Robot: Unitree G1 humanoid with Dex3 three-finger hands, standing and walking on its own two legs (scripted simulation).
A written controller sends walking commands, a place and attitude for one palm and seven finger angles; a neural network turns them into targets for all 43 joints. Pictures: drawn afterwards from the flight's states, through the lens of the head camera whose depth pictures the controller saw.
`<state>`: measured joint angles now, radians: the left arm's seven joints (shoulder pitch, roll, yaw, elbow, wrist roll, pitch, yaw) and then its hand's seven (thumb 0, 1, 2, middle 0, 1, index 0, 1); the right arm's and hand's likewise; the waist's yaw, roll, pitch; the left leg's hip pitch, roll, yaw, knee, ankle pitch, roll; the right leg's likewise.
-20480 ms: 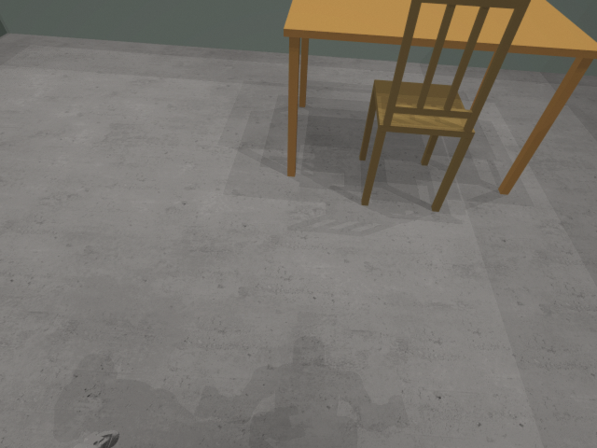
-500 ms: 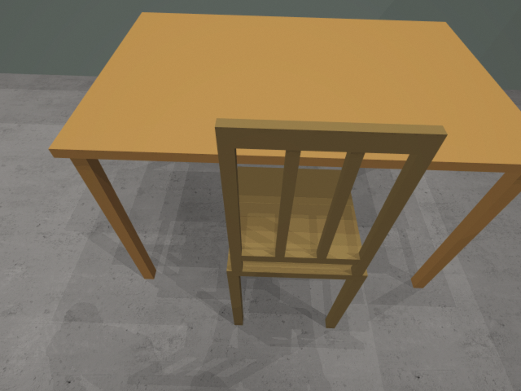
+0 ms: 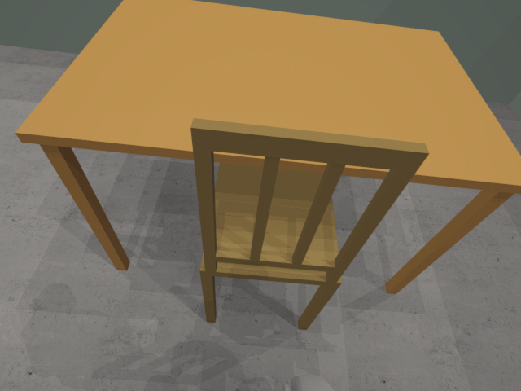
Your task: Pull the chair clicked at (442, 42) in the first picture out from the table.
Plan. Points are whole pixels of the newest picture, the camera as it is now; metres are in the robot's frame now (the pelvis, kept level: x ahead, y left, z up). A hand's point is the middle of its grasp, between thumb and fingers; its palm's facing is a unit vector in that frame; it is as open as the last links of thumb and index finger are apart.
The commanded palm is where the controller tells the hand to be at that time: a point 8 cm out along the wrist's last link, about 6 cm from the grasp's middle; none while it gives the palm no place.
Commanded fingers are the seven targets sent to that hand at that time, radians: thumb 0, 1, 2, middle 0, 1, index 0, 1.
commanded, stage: shuffle to correct the standing spot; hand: left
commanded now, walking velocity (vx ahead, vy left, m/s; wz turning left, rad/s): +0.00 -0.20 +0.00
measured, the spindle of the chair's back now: (262, 216) +0.44 +0.03 -0.05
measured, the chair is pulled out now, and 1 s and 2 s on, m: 0.00 0.00 0.00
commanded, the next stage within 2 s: come to a stop and stand still in 0.32 s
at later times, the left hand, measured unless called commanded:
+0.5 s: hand out of the picture +0.04 +0.04 -0.19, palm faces +0.05 -0.98 -0.17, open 7.3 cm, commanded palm none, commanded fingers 0.00 0.90 0.90 -0.20 -0.30 -0.20 -0.30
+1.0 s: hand out of the picture -0.01 +0.00 -0.16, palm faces +0.09 -0.97 -0.24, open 7.3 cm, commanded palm none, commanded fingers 0.00 0.90 0.90 -0.20 -0.30 -0.20 -0.30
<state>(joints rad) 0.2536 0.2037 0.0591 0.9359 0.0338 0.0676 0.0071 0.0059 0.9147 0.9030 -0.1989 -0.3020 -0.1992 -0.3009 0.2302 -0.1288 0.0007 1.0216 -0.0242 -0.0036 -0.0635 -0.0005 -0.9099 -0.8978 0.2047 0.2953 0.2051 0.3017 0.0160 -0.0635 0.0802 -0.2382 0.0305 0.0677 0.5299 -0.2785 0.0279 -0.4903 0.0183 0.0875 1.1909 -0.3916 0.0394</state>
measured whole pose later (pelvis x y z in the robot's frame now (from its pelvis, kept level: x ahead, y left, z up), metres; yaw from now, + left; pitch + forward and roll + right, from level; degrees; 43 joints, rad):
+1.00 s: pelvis +0.02 -0.18 +0.01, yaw +2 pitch +0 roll +1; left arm 0.34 0.16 0.00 1.10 0.01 0.00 0.05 0.01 0.91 0.90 -0.20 -0.30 -0.20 -0.30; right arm 0.29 -0.15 0.01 1.09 0.00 0.03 -0.02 0.00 -0.93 -0.90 0.20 0.29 0.20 0.30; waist 0.02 0.00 0.01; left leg -0.15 -0.02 0.09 0.36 -0.21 0.03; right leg -0.18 0.06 -0.10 0.38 -0.20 -0.09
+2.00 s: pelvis +0.05 -0.12 +0.00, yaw +1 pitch -1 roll +0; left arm 0.31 0.14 -0.03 1.09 0.00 0.00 0.05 0.01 0.92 0.90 -0.20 -0.30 -0.20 -0.30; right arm 0.27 -0.16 0.02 1.12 -0.01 -0.04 -0.04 0.00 -0.92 -0.90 0.20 0.29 0.20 0.30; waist 0.01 -0.01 0.03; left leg -0.11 -0.07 0.11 0.41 -0.30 0.10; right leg -0.16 0.01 -0.05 0.46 -0.29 -0.03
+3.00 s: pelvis +0.04 -0.10 +0.00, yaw +4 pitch +2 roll +0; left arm 0.50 0.23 -0.01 0.38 -0.09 0.08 0.12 0.06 0.96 0.89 -0.20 -0.30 -0.20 -0.30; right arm 0.42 -0.17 0.03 0.96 0.02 -0.23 -0.03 0.01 -0.92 -0.90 0.21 0.30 0.21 0.30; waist -0.02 -0.02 -0.03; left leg -0.16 -0.14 0.08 0.36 -0.24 0.09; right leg -0.32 -0.03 -0.02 0.70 -0.36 0.00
